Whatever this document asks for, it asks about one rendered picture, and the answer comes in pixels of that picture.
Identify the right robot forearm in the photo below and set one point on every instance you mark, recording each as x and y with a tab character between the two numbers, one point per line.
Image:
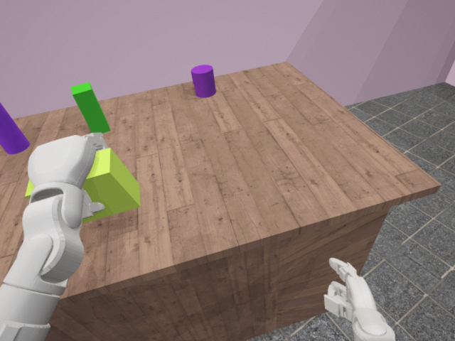
370	325

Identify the left robot forearm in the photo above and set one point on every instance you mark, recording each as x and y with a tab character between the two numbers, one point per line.
50	254

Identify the robot right hand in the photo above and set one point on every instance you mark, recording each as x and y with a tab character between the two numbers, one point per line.
342	300

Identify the robot left hand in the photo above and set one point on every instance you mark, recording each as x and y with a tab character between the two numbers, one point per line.
67	160

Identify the sponge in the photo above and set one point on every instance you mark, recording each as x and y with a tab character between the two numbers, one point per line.
110	183

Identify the table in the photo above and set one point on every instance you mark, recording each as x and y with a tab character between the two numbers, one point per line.
245	196

